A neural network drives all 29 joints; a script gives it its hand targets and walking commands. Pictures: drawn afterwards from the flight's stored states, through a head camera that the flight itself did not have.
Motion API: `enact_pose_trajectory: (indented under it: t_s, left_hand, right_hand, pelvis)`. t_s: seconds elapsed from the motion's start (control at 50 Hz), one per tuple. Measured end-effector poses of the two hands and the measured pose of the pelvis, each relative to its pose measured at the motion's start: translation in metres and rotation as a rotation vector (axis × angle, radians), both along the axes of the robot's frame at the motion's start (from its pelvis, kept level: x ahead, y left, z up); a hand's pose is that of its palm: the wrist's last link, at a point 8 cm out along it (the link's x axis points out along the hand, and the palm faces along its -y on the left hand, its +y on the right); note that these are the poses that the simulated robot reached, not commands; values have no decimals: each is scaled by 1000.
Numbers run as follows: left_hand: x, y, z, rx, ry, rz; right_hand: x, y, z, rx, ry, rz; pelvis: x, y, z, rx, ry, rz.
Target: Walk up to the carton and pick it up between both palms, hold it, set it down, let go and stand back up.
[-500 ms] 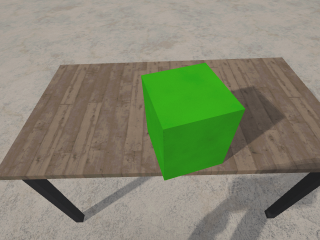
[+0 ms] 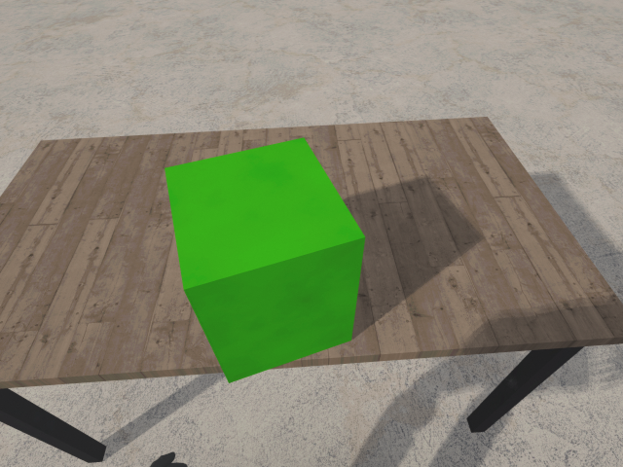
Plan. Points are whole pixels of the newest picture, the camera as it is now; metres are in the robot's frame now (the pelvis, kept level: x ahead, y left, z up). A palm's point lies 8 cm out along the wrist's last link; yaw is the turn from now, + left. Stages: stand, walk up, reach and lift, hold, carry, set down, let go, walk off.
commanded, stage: walk up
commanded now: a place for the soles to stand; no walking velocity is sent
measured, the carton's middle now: (266, 261) +0.41 +0.11 +0.04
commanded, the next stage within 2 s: none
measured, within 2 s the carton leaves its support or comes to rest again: neither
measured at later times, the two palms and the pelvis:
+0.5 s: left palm out of the picture +0.09 +0.25 -0.09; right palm out of the picture +0.17 -0.26 -0.09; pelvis +0.03 -0.02 +0.01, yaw +9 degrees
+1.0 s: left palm out of the picture +0.05 +0.27 -0.10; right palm out of the picture +0.17 -0.25 -0.09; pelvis +0.03 -0.01 +0.01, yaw +12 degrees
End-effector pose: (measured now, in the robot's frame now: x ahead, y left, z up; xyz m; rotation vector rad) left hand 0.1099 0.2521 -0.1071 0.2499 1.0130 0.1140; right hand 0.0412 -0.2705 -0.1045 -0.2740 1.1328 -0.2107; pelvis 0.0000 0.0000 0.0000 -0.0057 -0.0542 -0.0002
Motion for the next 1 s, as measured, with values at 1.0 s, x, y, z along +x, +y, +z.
enact_pose_trajectory:
  t_s: [1.0]
  left_hand:
    - [-64, 14, 3, 14, 74, 227]
  right_hand:
    - [131, 24, 11, 54, -109, 267]
  pelvis:
    - [25, -12, 6, -15, 21, 209]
